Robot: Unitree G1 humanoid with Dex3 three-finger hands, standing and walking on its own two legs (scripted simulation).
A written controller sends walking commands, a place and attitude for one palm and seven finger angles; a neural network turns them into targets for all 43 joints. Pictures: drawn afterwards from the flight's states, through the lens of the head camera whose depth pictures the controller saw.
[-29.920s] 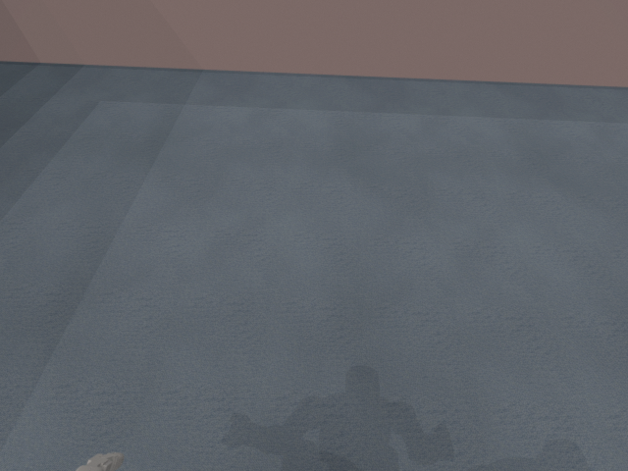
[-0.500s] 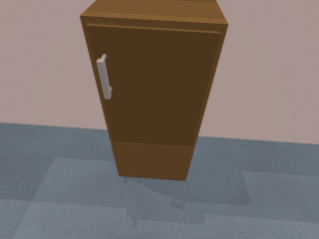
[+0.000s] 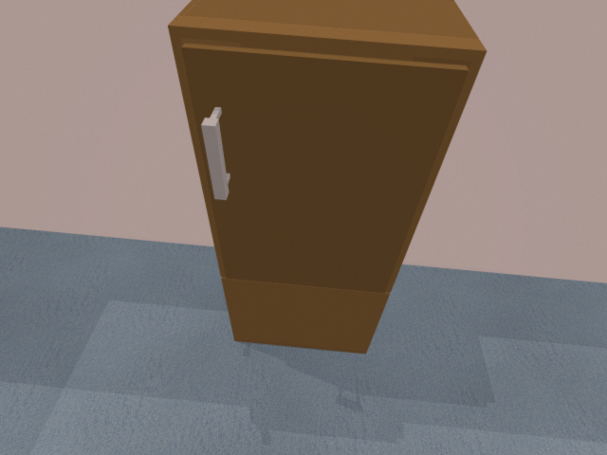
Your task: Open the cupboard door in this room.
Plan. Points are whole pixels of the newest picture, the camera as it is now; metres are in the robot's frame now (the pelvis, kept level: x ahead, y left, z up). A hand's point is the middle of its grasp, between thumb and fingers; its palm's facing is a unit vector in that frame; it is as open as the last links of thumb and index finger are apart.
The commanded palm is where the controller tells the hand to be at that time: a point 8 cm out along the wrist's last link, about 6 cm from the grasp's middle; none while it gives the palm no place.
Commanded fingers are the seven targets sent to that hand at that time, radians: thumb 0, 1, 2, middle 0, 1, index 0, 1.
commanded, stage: come to a stop and stand still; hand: left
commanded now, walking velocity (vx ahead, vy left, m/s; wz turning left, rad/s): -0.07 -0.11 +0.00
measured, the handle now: (219, 155) +0.57 +0.19 +0.08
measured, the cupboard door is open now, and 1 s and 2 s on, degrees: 0 0 0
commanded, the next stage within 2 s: look again from close up in 1.18 s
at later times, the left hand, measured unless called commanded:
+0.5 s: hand out of the picture +0.04 +0.16 -0.16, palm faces +0.01 -0.98 -0.22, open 7.3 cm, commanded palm none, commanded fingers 0.00 0.90 0.90 -0.20 -0.30 -0.20 -0.30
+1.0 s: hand out of the picture +0.00 +0.19 -0.17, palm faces +0.02 -0.98 -0.19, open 7.4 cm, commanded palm none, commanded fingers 0.00 0.90 0.90 -0.20 -0.30 -0.20 -0.30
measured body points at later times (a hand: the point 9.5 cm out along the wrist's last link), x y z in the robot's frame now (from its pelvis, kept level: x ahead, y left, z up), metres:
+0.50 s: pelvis +0.00 -0.01 +0.01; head +0.01 -0.02 +0.46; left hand +0.04 +0.22 -0.15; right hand +0.02 -0.24 -0.15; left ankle +0.04 +0.11 -0.73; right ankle -0.01 -0.12 -0.73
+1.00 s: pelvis +0.00 +0.02 +0.00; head +0.00 +0.02 +0.45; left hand +0.00 +0.24 -0.16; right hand +0.00 -0.20 -0.16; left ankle +0.04 +0.11 -0.73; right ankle -0.01 -0.12 -0.73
